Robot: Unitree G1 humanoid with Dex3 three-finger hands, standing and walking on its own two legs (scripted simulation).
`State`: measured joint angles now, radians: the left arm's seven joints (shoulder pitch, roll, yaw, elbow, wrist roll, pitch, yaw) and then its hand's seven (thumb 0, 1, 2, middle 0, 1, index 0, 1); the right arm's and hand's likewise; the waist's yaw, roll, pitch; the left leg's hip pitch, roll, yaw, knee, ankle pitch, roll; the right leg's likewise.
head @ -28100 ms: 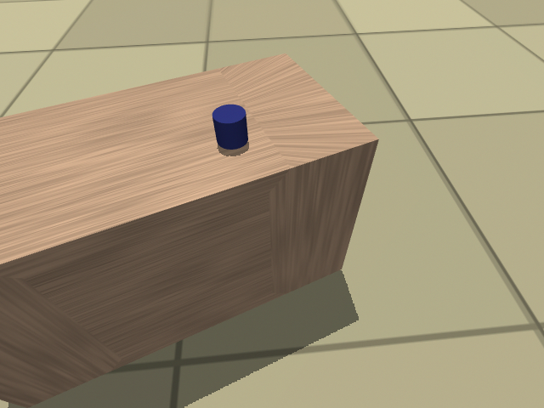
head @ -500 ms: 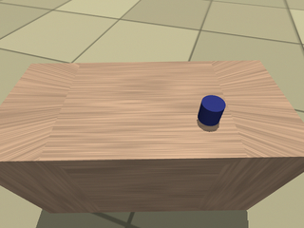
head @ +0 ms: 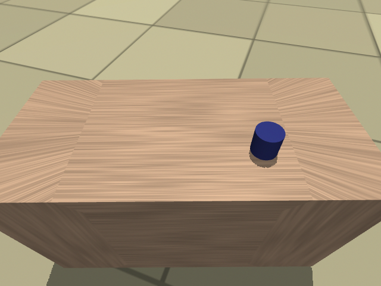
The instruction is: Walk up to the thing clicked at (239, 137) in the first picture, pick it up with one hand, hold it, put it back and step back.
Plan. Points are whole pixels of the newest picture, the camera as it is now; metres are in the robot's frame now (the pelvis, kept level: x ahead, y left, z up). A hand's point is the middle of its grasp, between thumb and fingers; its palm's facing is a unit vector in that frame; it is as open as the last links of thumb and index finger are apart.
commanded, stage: stand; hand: right
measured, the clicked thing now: (266, 141) +0.52 -0.20 -0.04
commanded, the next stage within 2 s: step back in 0.50 s
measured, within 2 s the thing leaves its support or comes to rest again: neither
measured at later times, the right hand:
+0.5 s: hand out of the picture +0.06 -0.25 -0.16, palm faces -0.03 +0.94 -0.34, open 7.3 cm
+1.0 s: hand out of the picture -0.03 -0.23 -0.16, palm faces -0.03 +0.90 -0.43, open 7.3 cm
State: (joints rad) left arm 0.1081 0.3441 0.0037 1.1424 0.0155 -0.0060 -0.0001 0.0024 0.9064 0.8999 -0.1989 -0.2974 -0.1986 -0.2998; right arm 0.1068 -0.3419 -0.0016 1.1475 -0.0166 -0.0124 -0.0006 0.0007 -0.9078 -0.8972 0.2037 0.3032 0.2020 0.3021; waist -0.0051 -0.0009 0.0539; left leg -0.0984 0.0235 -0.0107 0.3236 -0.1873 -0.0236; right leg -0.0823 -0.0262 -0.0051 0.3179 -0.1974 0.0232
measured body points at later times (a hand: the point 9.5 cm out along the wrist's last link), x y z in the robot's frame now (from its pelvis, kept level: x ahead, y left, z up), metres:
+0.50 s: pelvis +0.00 +0.00 +0.00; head +0.01 +0.00 +0.45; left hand +0.06 +0.30 -0.13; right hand +0.06 -0.30 -0.14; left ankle -0.01 +0.13 -0.75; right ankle -0.01 -0.13 -0.75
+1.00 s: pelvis -0.08 +0.04 -0.02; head +0.00 +0.06 +0.42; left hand +0.07 +0.34 -0.16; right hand -0.03 -0.28 -0.13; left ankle -0.08 +0.14 -0.75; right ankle -0.10 -0.11 -0.67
